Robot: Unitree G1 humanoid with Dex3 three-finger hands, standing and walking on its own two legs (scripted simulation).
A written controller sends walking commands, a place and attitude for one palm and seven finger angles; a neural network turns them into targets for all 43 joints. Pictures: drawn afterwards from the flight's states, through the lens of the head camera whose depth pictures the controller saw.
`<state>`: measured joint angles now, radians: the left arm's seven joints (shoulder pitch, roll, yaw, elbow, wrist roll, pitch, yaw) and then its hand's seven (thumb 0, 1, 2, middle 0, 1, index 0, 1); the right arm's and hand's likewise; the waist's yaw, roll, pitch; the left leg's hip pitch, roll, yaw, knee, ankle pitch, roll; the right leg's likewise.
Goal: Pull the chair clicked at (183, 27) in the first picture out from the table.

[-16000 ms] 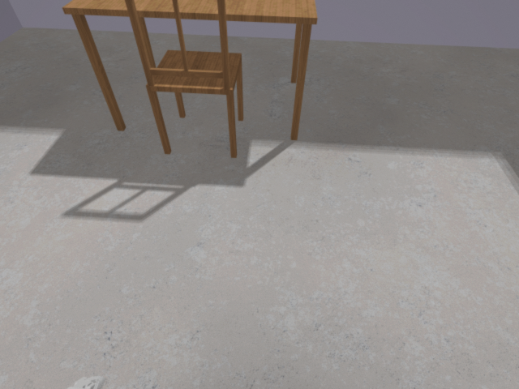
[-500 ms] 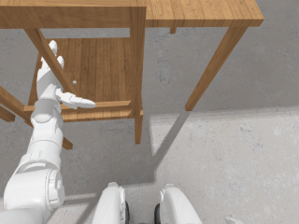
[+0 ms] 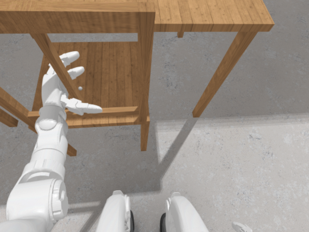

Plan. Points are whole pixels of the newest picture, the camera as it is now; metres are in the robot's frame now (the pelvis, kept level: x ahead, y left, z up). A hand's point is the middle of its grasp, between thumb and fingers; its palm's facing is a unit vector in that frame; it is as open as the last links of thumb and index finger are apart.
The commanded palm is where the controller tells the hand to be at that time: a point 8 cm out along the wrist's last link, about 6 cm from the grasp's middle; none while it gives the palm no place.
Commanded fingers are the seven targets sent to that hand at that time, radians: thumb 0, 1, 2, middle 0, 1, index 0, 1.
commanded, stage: hook a spindle and tug to test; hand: left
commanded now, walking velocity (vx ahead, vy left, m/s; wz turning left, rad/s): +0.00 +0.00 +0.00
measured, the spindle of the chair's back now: (68, 82) +0.48 +0.20 +0.04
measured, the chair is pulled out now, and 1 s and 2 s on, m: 0.00 0.02 0.15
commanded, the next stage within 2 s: step backward, pulling the chair out in 1.08 s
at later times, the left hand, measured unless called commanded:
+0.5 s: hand (82, 89) +0.46 +0.17 +0.03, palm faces +0.05 -1.00 -0.05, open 5.1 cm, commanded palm +0.43 +0.21 +0.03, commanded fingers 0.00 0.90 0.90 -0.50 -1.45 -0.50 -1.45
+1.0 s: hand (82, 98) +0.44 +0.17 +0.03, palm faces +0.04 -1.00 -0.04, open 4.7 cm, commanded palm +0.40 +0.21 +0.03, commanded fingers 0.00 0.90 0.90 -0.50 -1.45 -0.50 -1.45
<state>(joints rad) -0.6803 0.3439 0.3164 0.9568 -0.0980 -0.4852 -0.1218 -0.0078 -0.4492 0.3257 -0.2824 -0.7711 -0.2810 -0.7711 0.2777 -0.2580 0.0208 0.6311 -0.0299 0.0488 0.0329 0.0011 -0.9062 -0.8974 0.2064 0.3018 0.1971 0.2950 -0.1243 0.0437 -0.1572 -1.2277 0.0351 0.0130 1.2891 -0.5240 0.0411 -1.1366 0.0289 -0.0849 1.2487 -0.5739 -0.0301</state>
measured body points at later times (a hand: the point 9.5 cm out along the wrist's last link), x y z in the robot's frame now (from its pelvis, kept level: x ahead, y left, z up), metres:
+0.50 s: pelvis -0.01 +0.00 +0.00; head +0.14 +0.02 +0.42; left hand +0.46 +0.22 +0.03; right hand +0.06 -0.26 -0.12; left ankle +0.04 +0.09 -0.62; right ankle +0.00 -0.11 -0.62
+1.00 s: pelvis +0.00 +0.00 +0.00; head +0.13 +0.01 +0.44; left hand +0.43 +0.22 +0.03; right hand +0.09 -0.26 -0.11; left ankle +0.04 +0.09 -0.62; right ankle +0.00 -0.11 -0.62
